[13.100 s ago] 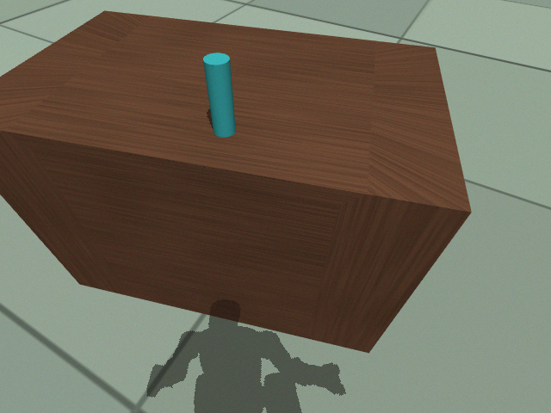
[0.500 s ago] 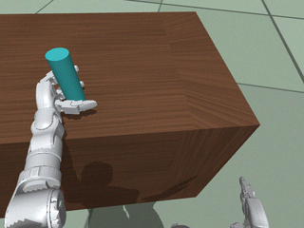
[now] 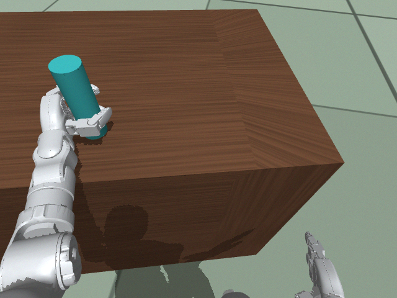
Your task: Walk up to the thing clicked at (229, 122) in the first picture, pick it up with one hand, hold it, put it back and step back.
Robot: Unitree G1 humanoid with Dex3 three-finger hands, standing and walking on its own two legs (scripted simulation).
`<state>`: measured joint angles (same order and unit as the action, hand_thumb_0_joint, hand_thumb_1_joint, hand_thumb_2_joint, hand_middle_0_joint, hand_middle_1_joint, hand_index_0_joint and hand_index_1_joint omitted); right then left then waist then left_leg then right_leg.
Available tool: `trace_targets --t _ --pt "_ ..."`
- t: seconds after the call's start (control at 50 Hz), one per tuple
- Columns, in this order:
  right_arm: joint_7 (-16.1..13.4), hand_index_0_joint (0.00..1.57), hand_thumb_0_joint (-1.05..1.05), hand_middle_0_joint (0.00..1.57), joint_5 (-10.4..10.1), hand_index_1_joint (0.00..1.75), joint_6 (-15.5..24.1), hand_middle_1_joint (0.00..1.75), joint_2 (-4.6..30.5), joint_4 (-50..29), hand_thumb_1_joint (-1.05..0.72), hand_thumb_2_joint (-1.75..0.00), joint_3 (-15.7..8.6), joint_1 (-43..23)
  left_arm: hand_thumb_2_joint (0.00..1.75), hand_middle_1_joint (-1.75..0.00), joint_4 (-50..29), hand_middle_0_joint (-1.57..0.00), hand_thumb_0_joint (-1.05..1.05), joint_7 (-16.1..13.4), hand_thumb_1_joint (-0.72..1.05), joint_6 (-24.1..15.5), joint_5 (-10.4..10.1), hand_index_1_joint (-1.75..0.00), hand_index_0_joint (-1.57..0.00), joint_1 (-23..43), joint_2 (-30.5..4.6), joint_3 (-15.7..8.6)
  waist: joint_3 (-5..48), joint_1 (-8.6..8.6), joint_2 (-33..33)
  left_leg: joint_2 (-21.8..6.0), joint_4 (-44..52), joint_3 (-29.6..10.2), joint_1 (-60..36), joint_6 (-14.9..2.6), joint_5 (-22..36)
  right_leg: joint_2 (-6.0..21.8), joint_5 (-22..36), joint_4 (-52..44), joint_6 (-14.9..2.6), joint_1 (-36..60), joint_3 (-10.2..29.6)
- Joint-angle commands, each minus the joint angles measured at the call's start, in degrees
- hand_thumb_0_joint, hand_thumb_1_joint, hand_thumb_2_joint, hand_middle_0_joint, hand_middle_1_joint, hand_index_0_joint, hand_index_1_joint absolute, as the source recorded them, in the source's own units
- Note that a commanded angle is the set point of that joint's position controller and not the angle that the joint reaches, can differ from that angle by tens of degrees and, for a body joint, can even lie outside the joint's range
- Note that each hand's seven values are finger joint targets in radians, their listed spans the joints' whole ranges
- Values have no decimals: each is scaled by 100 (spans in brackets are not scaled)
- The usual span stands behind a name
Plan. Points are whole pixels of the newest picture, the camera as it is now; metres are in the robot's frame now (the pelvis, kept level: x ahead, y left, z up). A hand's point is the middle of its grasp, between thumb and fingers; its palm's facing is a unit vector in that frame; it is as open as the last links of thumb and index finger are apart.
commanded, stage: settle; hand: left
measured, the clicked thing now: (82, 102) +0.46 +0.19 +0.15
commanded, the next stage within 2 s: lift in 0.76 s
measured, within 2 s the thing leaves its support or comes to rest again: neither
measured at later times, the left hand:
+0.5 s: hand (80, 88) +0.47 +0.19 +0.18, palm faces +0.16 -0.99 +0.00, open 7.3 cm
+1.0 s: hand (75, 75) +0.47 +0.19 +0.21, palm faces +0.16 -0.99 -0.01, open 7.3 cm
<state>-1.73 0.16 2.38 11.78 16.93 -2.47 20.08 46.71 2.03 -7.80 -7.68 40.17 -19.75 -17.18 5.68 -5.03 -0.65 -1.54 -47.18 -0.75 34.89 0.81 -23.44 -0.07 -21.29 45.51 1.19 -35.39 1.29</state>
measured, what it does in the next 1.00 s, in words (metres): stands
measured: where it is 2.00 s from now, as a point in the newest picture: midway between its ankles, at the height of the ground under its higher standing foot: outside the picture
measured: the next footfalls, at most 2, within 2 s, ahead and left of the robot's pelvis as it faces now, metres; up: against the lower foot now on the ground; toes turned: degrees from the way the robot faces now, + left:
none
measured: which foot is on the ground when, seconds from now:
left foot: down 0.00-1.00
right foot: down 0.00-1.00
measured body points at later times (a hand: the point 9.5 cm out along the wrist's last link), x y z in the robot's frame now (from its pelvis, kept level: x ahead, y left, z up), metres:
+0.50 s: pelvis +0.00 +0.00 +0.01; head +0.04 +0.00 +0.46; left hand +0.45 +0.24 +0.18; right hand +0.15 -0.25 -0.05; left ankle +0.00 +0.13 -0.70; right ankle +0.01 -0.13 -0.70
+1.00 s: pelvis +0.00 +0.00 +0.01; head +0.03 -0.01 +0.46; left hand +0.45 +0.24 +0.21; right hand +0.15 -0.25 -0.05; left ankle +0.00 +0.13 -0.70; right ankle +0.01 -0.13 -0.70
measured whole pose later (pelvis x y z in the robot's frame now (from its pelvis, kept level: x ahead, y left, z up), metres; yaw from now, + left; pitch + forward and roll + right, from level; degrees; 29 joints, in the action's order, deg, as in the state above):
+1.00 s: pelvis +0.00 +0.00 +0.01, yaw +0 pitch +8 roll +0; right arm -2.6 -1.5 5.1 12.2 23.6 -2.2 18.5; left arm 43.4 2.1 4.9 -7.8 46.3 -21.7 -17.1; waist 5.6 -3.7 -2.0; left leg -1.4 -40.6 -0.6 27.2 0.9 -20.9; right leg 0.2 -19.1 39.4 1.1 -27.9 1.3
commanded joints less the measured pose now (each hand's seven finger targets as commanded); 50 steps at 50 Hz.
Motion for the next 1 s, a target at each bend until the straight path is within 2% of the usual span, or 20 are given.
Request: trace_targets --t 0.0,0.02,0.06,0.08,0.1,0.14,0.2,0.24,0.28,0.32,0.34,0.38,0.4,0.66,0.76,0.8,0.86,0.9,0.94,0.98 --pt "-76 5 0 5 -46 5 283 5 766 -1080 53 -6 -323 -333 134 -142 -1514 -141 0 -34 45 -348 -12 -145 -140 2987 -1329 -146 2484 42 -291 65 490 91 -1353 -120 2147 -65 2027 -475 -140 1150 -204" --pt "-61 5 0 5 -53 5 274 5 597 -967 53 -6 -175 -232 134 -142 -1641 -142 0 -51 44 -332 -20 -145 -141 3084 -1340 -175 2508 79 -365 68 492 103 -1382 -107 2235 -61 2106 -474 -136 1216 -207" --pt "-89 5 0 5 -73 5 260 5 858 -916 53 -6 -455 -195 137 -146 -1302 -142 0 -75 42 -213 -39 -148 -142 2822 -1371 -238 2299 51 -236 60 545 106 -1330 -105 2235 -75 2100 -504 -140 1235 -214" --pt "-79 5 0 5 -73 5 248 5 850 -871 53 -6 -408 -188 137 -146 -1067 -143 0 -47 44 -151 -31 -148 -142 2709 -1231 -151 2147 8 -132 52 564 105 -1280 -114 2253 -80 2113 -536 -142 1166 -217" --pt "-48 5 0 5 -85 5 231 5 601 -862 54 -6 -150 -174 137 -145 -1590 -143 0 -34 46 -161 14 -148 -142 2998 -1341 -115 2261 98 -354 68 575 113 -1302 -112 2291 -65 2164 -538 -143 1255 -212" --pt "-73 5 0 5 -115 5 232 5 753 -740 53 -5 -397 -212 138 -148 -1312 -145 0 -37 40 -77 -16 -151 -145 2902 -1439 -251 2140 87 -230 77 608 132 -1295 -123 2238 -73 2150 -555 -128 1303 -216" --pt "-12 5 0 5 -125 5 248 5 766 -763 54 -5 -329 -171 139 -148 -969 -144 0 -15 38 116 -20 -151 -143 2788 -1236 -172 1937 30 -154 27 662 101 -1364 -103 2329 -96 2100 -602 -157 1146 -255" --pt "0 5 0 5 -141 5 233 5 750 -709 53 -6 -325 -133 138 -147 -1310 -144 0 -5 37 143 -15 -150 -143 3075 -1367 -191 2197 47 -266 25 641 96 -1553 -99 2576 -87 2268 -594 -161 1212 -260" --pt "-3 5 0 5 -145 5 304 5 804 -751 54 -5 -413 -333 137 -147 -1743 -144 0 28 36 166 -43 -149 -144 3421 -1349 -105 2200 43 -391 33 665 101 -1668 -89 2488 -86 2183 -618 -154 1155 -265" --pt "14 5 0 5 -146 5 318 5 773 -651 54 -5 -321 -279 139 -148 -1146 -144 0 -2 35 297 -34 -151 -144 3020 -1262 -171 1912 87 -195 -7 769 59 -1530 -65 2309 -110 1935 -657 -175 1108 -302" --pt "13 5 0 5 -161 5 333 5 727 -717 54 -5 -310 -370 137 -146 -1501 -143 0 -11 35 275 -33 -148 -142 3245 -1289 -135 2032 98 -275 10 781 72 -1584 -70 2188 -102 1853 -693 -172 1107 -284" --pt "-19 5 0 5 -156 5 336 5 692 -749 54 -5 -247 -269 138 -147 -1714 -143 0 -18 35 294 -49 -149 -143 3477 -1361 -124 2312 70 -266 35 738 98 -1668 -102 2275 -80 2048 -701 -142 1344 -272" --pt "-41 5 0 5 -155 5 357 5 806 -622 54 -5 -365 -258 138 -147 -1585 -143 0 -32 35 335 -44 -149 -143 3364 -1439 -190 2157 101 -227 47 771 115 -1618 -101 2180 -78 1987 -705 -137 1301 -261" --pt "-109 5 0 5 -174 5 450 5 675 -344 54 -5 -217 -431 141 -149 -1702 -144 0 -4 39 582 -29 -151 -144 3697 -1573 -213 2126 98 -196 78 875 135 -1656 -129 2233 -45 2149 -840 -110 1486 -257" --pt "-104 5 0 5 -186 5 520 5 792 -296 55 -5 -320 -518 142 -148 -1330 -143 0 22 41 691 -19 -150 -143 3494 -1559 -232 1858 124 -170 71 1026 124 -1627 -108 1845 -71 1722 -968 -127 1313 -283" --pt "-97 5 0 5 -196 5 552 5 641 -271 55 -5 -180 -570 143 -149 -1478 -143 0 53 41 694 -28 -152 -143 3706 -1538 -192 1911 133 -201 86 1038 140 -1638 -122 1755 -66 1661 -999 -119 1334 -278" --pt "-113 5 0 5 -197 5 588 5 651 -197 55 -5 -169 -494 137 -149 -1546 -141 0 71 45 744 -79 -149 -143 3672 -1493 -175 2073 123 -176 94 1008 151 -1740 -137 1990 -44 1933 -976 -96 1501 -264" --pt "-155 5 0 5 -200 5 617 5 928 -324 54 -5 -392 -540 138 -149 -1500 -142 0 35 47 822 -53 -149 -143 3487 -1518 -169 2054 98 -151 81 1047 141 -1824 -127 2084 -62 1981 -1000 -113 1518 -274" --pt "-152 5 0 5 -205 5 645 5 790 -337 54 -5 -300 -579 138 -148 -2119 -141 0 8 49 798 -40 -149 -142 3907 -1523 -98 2227 183 -319 77 1083 117 -1983 -97 2153 -65 1964 -1015 -134 1567 -304" --pt "-170 5 0 5 -216 5 655 5 845 -297 54 -5 -365 -505 138 -148 -1738 -140 0 -14 47 898 -82 -148 -141 3401 -1519 -225 2112 225 -191 56 1100 98 -1982 -73 2395 -74 2125 -1011 -141 1668 -328"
